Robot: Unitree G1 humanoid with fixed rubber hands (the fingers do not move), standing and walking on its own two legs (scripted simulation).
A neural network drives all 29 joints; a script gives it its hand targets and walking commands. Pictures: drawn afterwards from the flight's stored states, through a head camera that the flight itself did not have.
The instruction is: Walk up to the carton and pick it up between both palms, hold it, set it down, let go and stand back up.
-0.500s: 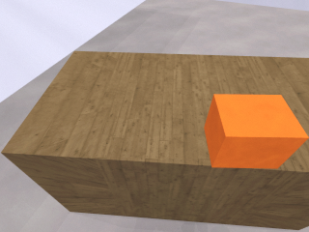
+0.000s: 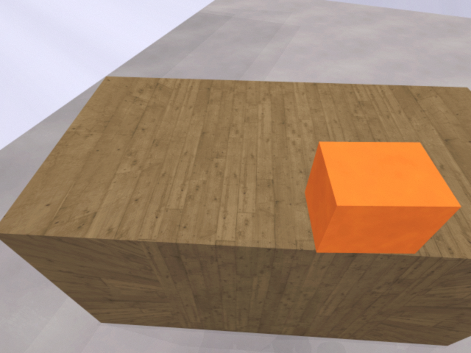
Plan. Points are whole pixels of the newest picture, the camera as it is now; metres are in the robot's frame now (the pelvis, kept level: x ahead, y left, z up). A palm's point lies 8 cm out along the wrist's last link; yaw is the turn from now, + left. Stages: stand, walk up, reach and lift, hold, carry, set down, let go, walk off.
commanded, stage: walk up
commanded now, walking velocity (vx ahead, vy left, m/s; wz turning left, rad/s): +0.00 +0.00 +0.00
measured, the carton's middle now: (367, 198) +0.41 -0.26 +0.00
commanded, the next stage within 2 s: none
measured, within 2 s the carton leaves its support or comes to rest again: neither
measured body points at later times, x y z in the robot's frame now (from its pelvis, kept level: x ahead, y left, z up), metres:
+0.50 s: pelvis -0.03 -0.08 -0.01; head +0.00 -0.07 +0.44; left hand +0.01 +0.17 -0.17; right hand -0.06 -0.36 -0.15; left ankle +0.03 +0.12 -0.74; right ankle -0.03 -0.24 -0.72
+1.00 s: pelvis -0.03 -0.19 +0.00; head -0.01 -0.21 +0.45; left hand -0.07 +0.01 -0.15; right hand -0.04 -0.41 -0.17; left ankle -0.07 -0.07 -0.72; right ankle -0.04 -0.24 -0.74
